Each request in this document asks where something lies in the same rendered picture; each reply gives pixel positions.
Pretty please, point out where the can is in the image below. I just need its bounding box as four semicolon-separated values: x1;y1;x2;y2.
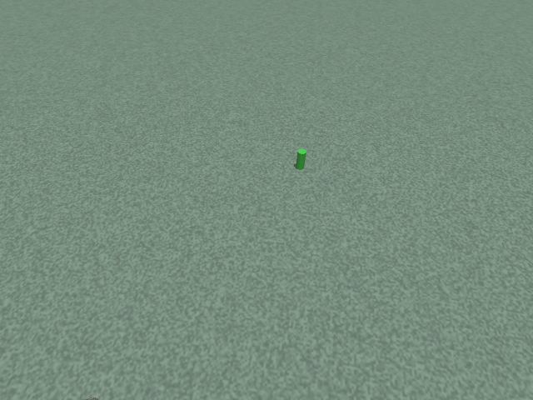
296;148;306;170

